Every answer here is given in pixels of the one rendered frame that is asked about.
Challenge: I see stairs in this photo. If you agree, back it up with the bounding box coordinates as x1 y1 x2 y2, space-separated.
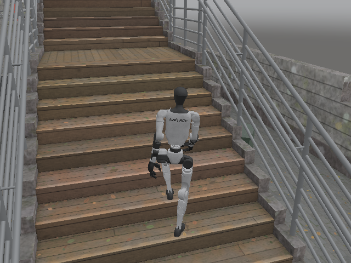
43 0 168 52
35 60 293 263

